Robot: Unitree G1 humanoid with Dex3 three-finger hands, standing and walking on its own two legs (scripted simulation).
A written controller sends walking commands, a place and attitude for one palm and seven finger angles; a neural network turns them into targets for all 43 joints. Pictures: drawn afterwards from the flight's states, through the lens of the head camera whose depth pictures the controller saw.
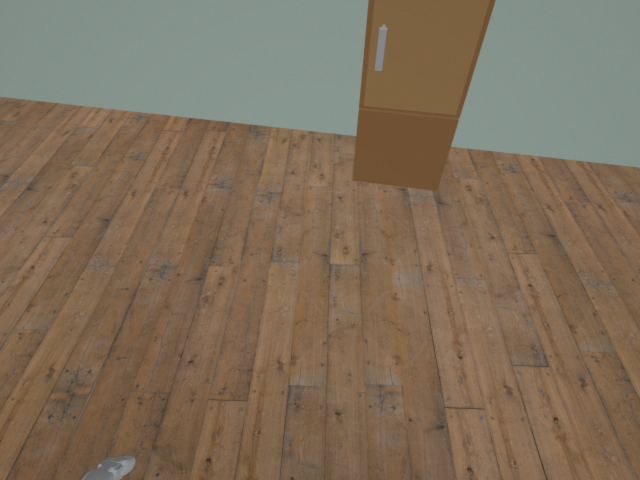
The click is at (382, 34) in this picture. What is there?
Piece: cupboard door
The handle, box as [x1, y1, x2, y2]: [375, 24, 386, 70]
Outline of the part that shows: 383,24 379,28 375,70 381,70 386,34 386,27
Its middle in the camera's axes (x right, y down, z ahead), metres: +0.22 -0.70 +1.42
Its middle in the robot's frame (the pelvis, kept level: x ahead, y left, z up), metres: +1.53 -0.16 -0.09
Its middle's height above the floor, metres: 0.67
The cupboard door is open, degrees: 0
